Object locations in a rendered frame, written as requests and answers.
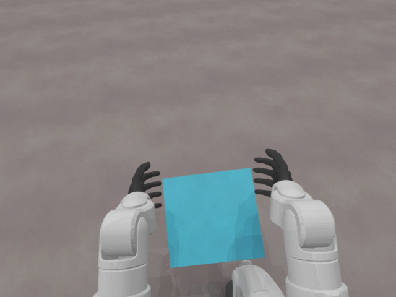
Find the robot right hand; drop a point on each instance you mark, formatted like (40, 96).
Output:
(279, 173)

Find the right robot thigh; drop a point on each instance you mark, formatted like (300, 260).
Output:
(253, 281)

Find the robot right forearm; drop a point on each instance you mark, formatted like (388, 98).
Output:
(310, 242)

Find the carton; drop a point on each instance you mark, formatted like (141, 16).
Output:
(212, 218)

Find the robot left hand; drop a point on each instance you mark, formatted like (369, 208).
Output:
(139, 178)

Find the robot left forearm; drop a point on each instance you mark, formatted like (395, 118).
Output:
(123, 248)

